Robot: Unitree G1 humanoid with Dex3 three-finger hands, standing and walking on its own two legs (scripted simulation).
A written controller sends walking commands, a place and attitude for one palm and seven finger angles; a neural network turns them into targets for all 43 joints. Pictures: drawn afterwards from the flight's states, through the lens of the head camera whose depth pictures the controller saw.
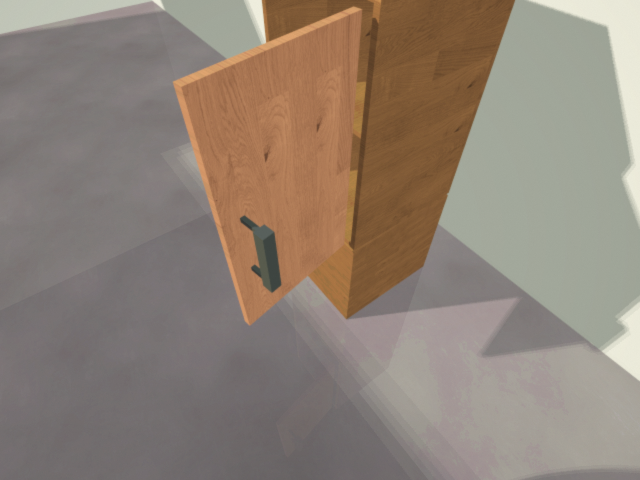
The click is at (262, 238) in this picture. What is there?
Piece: cupboard door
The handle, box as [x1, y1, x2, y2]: [240, 215, 280, 292]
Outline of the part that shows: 244,215 240,218 240,220 253,231 259,262 258,267 253,265 251,268 262,278 263,285 272,292 280,285 274,233 265,225 259,227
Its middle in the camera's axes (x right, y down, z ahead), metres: -0.11 +0.03 +0.72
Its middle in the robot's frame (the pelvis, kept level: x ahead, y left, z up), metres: +0.50 +0.14 -0.09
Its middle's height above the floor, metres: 0.69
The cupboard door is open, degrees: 100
